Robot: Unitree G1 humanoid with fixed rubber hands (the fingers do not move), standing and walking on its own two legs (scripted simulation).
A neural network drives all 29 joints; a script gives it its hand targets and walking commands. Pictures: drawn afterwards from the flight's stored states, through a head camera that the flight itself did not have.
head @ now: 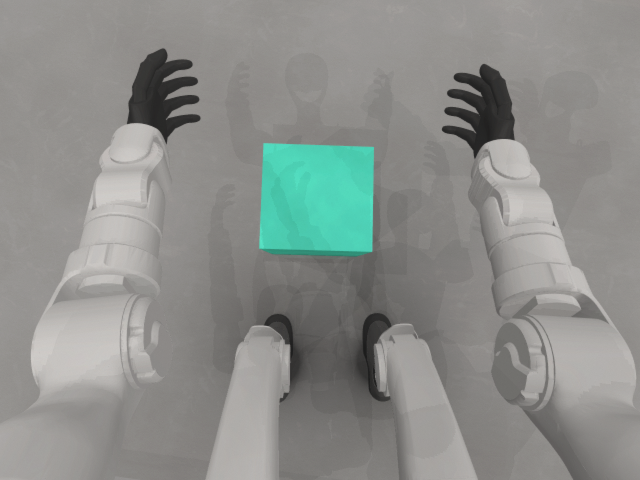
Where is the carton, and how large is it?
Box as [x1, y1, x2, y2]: [259, 143, 373, 256]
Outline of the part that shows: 263,143 259,248 271,253 352,256 356,256 371,251 373,147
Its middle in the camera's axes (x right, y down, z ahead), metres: -0.01 -0.07 +0.85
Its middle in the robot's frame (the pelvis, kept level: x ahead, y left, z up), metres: +0.48 +0.02 -0.51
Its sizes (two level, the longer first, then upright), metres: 0.210 0.200 0.250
